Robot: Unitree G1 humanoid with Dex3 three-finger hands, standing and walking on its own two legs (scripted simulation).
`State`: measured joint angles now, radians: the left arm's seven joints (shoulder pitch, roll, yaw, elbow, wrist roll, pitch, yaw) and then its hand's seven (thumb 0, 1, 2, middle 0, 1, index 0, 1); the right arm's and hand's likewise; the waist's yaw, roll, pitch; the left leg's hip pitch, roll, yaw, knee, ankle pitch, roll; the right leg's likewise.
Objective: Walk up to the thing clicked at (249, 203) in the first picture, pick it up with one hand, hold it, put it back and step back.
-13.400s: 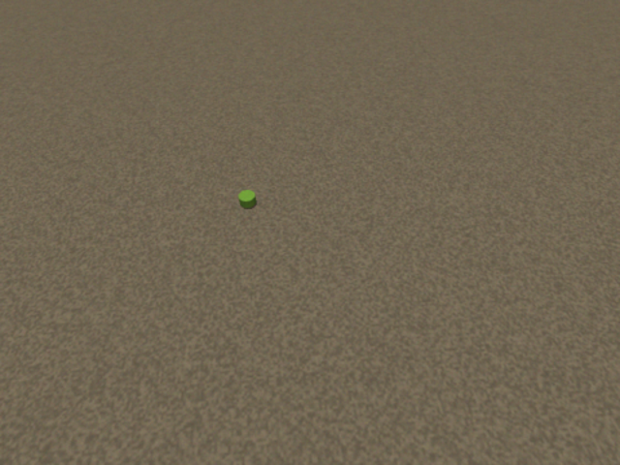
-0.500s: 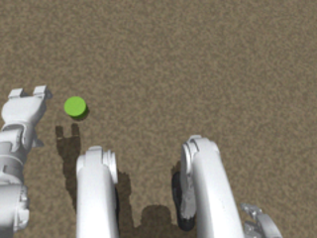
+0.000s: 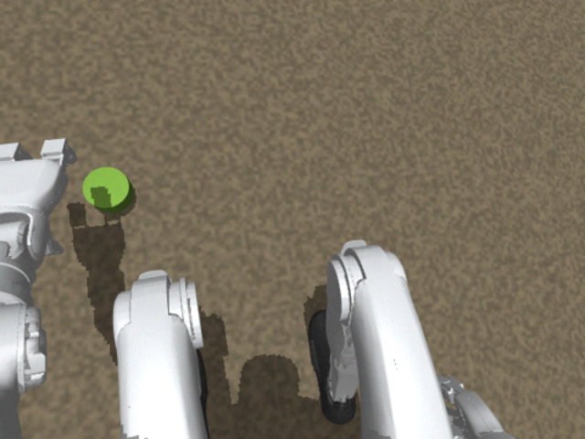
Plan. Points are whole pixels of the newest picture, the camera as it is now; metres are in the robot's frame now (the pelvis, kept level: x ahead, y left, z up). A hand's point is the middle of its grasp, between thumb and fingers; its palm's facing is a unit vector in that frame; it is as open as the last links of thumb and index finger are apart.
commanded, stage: rise first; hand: left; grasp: from above
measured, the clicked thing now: (109, 190) +0.50 +0.26 -0.32
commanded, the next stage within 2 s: approach in 0.50 s
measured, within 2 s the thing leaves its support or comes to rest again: neither
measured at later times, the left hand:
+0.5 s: hand (59, 207) +0.44 +0.29 -0.20, palm faces -0.46 -0.07 -0.89, open 14.0 cm
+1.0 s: hand (104, 154) +0.52 +0.23 -0.20, palm faces -0.39 -0.04 -0.92, open 13.9 cm
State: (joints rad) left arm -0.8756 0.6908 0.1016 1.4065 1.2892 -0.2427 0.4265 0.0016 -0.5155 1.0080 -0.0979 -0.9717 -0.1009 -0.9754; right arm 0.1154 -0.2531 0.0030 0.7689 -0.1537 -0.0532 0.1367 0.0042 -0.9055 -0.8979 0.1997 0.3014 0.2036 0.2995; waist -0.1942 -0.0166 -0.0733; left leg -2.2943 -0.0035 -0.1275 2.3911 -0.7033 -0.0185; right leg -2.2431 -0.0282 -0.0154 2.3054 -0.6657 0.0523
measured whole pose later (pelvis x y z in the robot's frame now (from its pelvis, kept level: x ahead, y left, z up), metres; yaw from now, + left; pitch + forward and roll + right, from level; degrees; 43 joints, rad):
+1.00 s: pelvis +0.00 +0.00 -0.02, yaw -3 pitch +35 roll -9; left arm -1.15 0.76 0.05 1.63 1.33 -0.16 0.51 0.00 -0.50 0.98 -0.08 -1.07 -0.10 -1.05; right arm 0.14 -0.28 0.12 0.74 -0.21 -0.08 0.14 0.00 -0.91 -0.89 0.20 0.30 0.20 0.30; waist -0.35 -0.03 -0.03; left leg -2.37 0.00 -0.17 2.46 -0.71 -0.02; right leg -2.31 -0.01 -0.05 2.35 -0.66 0.05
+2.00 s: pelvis +0.00 +0.01 -0.03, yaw -5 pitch +32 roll -11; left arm -1.08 0.87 0.11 1.72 1.30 -0.18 0.57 0.00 -0.47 0.95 -0.08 -1.03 -0.10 -1.02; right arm 0.17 -0.30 0.21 0.71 -0.25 -0.16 0.22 0.00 -0.90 -0.89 0.20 0.30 0.20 0.30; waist -0.39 -0.07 0.09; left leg -2.38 0.00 -0.21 2.53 -0.73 -0.02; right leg -2.30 0.01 -0.07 2.38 -0.65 0.07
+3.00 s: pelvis +0.00 +0.02 -0.04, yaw -9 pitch +28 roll -16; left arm -1.11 0.99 0.09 1.83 1.32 -0.20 0.68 0.00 -0.46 0.94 -0.09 -1.05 -0.11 -1.03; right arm 0.09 -0.35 0.32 0.67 -0.30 -0.27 0.30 0.00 -0.91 -0.90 0.20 0.30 0.20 0.30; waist -0.43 -0.14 0.18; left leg -2.36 0.00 -0.27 2.58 -0.74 0.00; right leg -2.24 0.03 -0.13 2.37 -0.64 0.08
